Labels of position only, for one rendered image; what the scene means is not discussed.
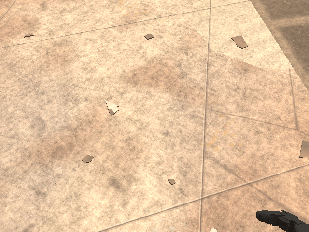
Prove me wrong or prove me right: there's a robot right hand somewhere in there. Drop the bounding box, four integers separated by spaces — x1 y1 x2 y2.
256 210 309 232

